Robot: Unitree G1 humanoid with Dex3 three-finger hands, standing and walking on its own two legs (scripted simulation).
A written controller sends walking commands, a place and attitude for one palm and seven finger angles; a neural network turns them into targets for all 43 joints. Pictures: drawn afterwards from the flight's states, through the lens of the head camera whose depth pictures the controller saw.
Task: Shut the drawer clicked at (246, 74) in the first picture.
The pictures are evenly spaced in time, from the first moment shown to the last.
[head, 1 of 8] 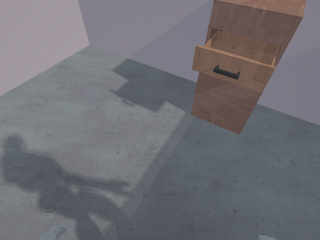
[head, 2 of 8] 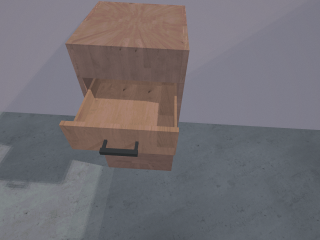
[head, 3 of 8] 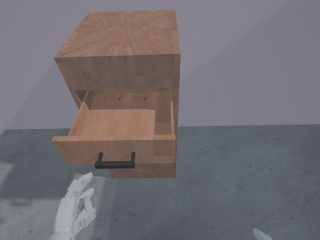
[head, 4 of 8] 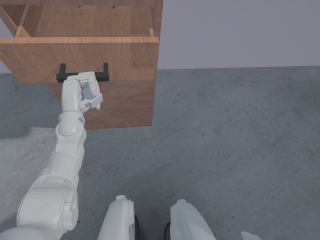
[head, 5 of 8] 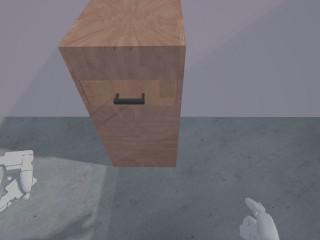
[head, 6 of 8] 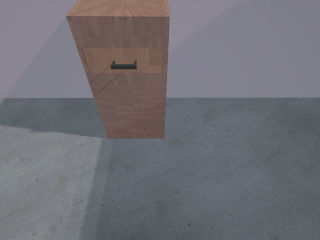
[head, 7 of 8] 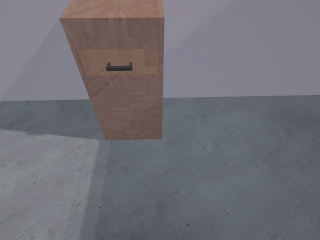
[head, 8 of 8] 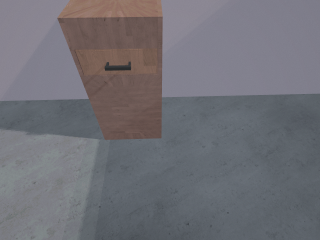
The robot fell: no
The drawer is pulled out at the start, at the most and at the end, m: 0.25 0.25 0.00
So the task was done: yes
